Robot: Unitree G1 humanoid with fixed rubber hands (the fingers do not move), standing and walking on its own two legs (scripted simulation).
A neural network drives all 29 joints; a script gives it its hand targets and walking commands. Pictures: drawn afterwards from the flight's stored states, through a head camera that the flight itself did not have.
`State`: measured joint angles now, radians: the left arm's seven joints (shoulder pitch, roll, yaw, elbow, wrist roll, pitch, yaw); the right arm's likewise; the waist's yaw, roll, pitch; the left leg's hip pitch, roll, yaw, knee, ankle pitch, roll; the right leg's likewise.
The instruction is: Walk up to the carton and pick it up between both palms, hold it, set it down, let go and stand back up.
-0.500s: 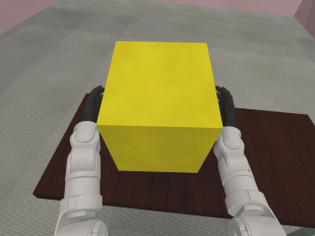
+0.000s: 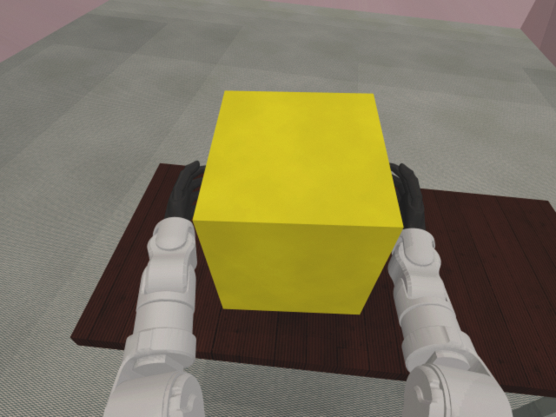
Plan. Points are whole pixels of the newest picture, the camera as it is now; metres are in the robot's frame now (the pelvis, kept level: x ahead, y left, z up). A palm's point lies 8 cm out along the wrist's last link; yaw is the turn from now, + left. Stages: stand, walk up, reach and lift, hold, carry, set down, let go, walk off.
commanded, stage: set down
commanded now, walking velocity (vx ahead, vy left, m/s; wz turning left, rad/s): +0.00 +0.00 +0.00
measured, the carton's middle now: (294, 206) +0.44 +0.00 +0.06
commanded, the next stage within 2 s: none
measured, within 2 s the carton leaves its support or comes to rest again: neither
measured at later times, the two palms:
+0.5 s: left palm (194, 224) +0.39 +0.16 +0.06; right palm (401, 223) +0.40 -0.17 +0.08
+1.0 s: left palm (199, 227) +0.40 +0.15 +0.04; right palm (400, 231) +0.40 -0.18 +0.06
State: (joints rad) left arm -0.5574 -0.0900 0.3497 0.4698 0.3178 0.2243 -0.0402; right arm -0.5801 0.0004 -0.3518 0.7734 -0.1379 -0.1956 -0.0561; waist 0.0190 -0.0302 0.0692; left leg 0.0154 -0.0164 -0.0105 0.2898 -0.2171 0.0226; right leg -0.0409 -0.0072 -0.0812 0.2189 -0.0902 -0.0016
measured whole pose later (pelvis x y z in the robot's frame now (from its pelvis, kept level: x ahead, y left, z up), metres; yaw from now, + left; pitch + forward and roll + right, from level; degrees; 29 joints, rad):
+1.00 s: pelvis +0.02 +0.00 +0.00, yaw -1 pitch +4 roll -1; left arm -0.64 -0.07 0.47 0.84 0.35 -0.09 -0.02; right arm -0.63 0.03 -0.55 0.91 -0.32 -0.32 -0.02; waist 0.02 0.00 0.02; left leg -0.16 -0.01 0.00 0.32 -0.24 0.02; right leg -0.22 0.00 -0.08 0.26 -0.11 0.00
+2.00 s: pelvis +0.01 +0.00 -0.01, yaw +0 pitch +14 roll -2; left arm -0.69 0.00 0.44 1.11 0.30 -0.36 0.05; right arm -0.70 -0.01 -0.58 1.11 -0.36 -0.49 -0.04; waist 0.01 0.02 -0.06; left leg -0.41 0.00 0.00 0.41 -0.24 0.01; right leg -0.44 0.00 -0.09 0.28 -0.09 -0.01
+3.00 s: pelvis +0.01 +0.00 -0.01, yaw -1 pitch +17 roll -1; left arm -0.73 -0.01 0.55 1.14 0.40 -0.49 0.02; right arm -0.68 0.03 -0.71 1.10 -0.45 -0.56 -0.03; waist 0.01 0.01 -0.06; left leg -0.48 0.00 0.02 0.44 -0.25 0.02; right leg -0.53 0.00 -0.08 0.34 -0.11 -0.01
